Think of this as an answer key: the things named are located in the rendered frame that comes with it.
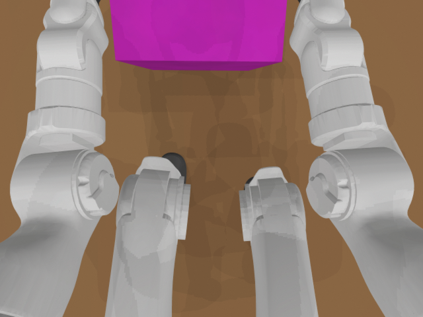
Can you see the right robot forearm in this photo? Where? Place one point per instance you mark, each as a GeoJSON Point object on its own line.
{"type": "Point", "coordinates": [331, 54]}

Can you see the robot left upper arm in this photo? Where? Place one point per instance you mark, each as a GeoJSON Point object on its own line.
{"type": "Point", "coordinates": [60, 198]}

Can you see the robot right foot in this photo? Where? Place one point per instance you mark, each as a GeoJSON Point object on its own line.
{"type": "Point", "coordinates": [248, 181]}

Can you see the left robot thigh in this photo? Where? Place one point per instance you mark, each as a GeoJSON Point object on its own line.
{"type": "Point", "coordinates": [141, 279]}

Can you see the carton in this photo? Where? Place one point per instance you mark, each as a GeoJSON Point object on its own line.
{"type": "Point", "coordinates": [206, 35]}

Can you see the robot right upper arm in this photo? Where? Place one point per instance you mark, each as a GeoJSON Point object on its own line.
{"type": "Point", "coordinates": [366, 194]}

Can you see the left robot forearm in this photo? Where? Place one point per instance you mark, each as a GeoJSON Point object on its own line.
{"type": "Point", "coordinates": [67, 113]}

